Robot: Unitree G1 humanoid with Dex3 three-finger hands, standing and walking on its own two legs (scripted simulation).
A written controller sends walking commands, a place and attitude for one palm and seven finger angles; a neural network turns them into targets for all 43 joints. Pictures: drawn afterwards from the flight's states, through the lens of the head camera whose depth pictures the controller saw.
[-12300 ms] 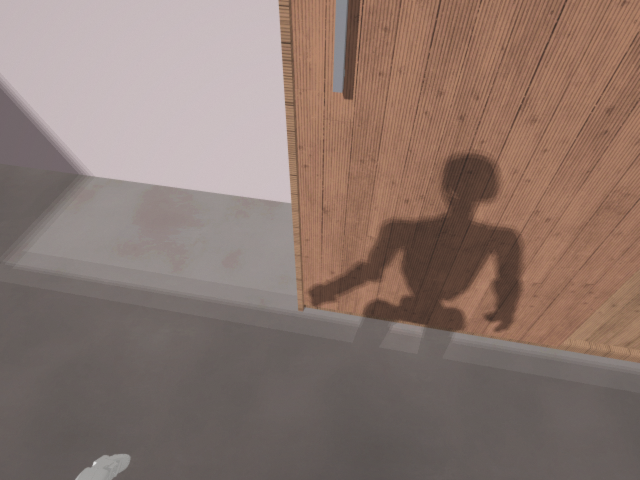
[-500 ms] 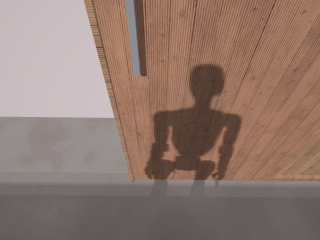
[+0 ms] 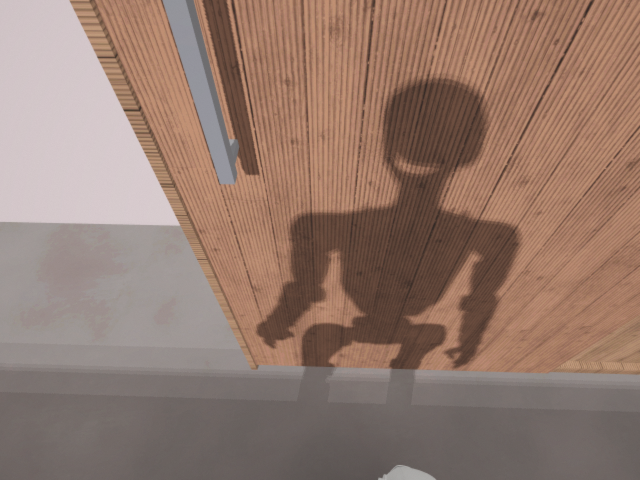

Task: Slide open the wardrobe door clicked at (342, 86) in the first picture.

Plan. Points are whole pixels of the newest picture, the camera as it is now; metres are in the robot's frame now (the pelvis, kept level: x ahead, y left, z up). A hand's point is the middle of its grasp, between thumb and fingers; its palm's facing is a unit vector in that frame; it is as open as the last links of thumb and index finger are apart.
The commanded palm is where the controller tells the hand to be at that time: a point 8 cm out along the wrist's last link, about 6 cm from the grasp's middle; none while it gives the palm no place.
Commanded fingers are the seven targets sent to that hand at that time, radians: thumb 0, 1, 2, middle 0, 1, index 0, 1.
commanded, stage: come to a stop and stand still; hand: left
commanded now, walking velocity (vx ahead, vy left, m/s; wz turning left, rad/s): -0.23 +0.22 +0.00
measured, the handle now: (205, 68) +0.44 +0.13 +0.27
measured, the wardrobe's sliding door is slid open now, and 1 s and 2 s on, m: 0.00 0.00 0.00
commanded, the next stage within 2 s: look again from close up in 1.40 s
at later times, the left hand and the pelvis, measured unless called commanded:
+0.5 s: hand out of the picture +0.05 +0.20 -0.15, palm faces +0.01 -0.98 -0.22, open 7.3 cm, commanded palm none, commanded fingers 0.00 0.90 0.90 -0.20 -0.30 -0.20 -0.30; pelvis -0.01 +0.01 +0.02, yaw -2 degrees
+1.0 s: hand out of the picture -0.03 +0.15 -0.15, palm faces -0.04 -0.97 -0.22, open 7.3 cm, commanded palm none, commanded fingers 0.00 0.90 0.90 -0.20 -0.30 -0.20 -0.30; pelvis -0.05 -0.03 +0.01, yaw -1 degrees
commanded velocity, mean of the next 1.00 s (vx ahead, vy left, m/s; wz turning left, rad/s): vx -0.04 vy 0.00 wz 0.00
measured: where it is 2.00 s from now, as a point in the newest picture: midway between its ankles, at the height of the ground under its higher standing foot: outside the picture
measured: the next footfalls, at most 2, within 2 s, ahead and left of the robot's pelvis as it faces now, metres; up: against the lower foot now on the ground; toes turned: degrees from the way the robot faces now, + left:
left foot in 0.18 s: +0.05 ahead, +0.10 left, +0.00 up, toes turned +5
right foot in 0.58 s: -0.02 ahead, -0.14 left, +0.00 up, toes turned -2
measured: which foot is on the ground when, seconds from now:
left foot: up 0.00-0.16, down 0.18-1.00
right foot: down 0.00-0.20, up 0.22-0.56, down 0.58-1.00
